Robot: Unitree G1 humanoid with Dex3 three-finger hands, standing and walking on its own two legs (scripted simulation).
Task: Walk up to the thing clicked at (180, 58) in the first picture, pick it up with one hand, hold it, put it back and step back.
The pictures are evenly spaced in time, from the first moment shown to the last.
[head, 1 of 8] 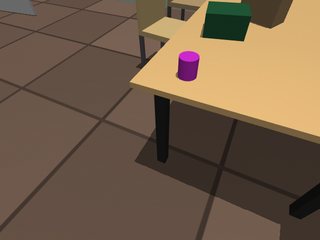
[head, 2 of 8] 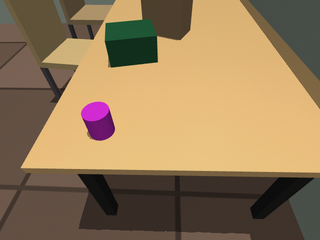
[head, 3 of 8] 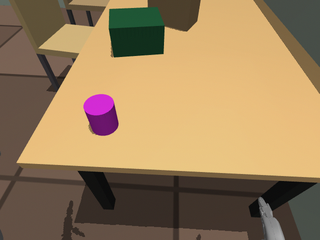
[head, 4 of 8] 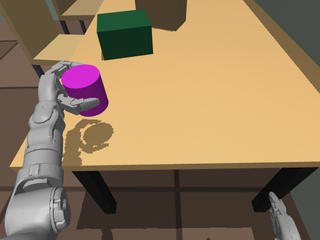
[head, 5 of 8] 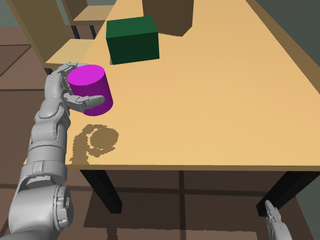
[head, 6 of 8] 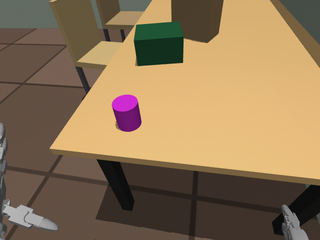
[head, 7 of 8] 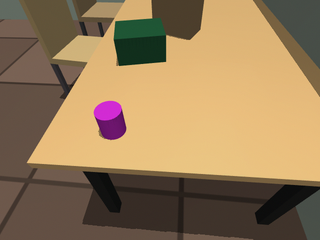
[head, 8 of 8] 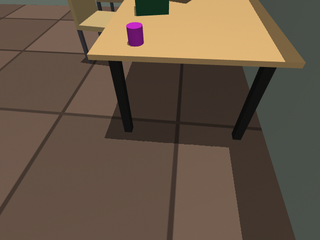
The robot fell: no
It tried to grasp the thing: yes
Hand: left
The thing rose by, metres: 0.27
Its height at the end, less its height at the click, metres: +0.00
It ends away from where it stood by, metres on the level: 0.02
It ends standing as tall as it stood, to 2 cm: yes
